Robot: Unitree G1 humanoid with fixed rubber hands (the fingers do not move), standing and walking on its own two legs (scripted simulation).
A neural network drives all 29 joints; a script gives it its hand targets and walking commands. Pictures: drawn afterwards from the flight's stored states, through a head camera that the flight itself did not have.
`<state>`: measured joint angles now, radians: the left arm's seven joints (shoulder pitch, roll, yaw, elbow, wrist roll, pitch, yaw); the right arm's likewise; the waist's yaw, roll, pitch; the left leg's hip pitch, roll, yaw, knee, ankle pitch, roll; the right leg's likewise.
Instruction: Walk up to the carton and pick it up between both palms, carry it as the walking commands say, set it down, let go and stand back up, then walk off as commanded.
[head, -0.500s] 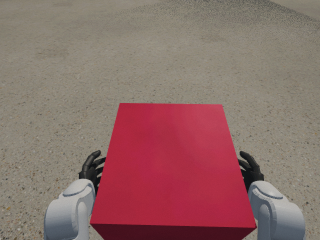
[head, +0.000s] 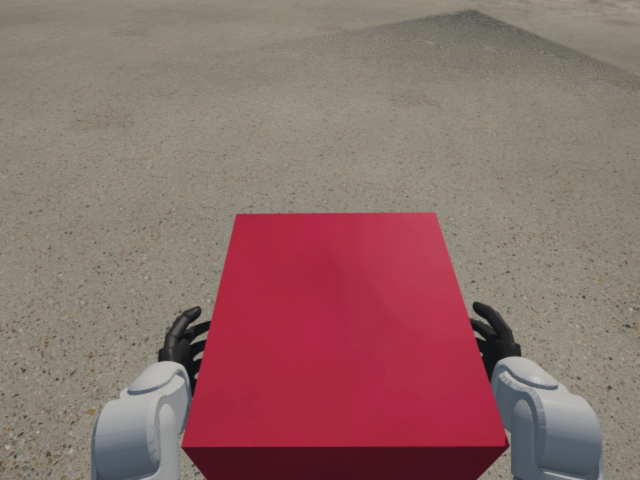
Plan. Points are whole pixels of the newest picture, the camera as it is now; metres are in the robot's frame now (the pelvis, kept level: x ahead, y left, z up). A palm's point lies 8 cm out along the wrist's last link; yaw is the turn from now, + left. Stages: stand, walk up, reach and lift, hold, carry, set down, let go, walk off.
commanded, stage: carry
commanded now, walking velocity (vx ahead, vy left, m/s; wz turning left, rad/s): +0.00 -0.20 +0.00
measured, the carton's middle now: (336, 364) +0.29 +0.00 +0.02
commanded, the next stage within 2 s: none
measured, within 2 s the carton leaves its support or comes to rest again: neither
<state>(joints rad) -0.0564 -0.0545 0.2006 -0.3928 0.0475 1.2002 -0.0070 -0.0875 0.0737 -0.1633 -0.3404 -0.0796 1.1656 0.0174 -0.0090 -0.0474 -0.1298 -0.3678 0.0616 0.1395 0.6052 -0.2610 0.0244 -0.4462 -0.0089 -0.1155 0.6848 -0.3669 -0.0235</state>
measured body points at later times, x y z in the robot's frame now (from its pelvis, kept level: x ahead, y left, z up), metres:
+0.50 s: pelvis -0.07 -0.13 +0.00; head -0.08 -0.11 +0.45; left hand +0.19 +0.06 +0.07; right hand +0.20 -0.30 +0.09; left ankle -0.06 -0.04 -0.73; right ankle +0.01 -0.21 -0.73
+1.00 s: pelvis -0.14 -0.15 -0.01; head -0.15 -0.15 +0.44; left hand +0.07 +0.09 +0.07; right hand +0.16 -0.26 +0.08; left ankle -0.18 -0.05 -0.72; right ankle -0.02 -0.29 -0.73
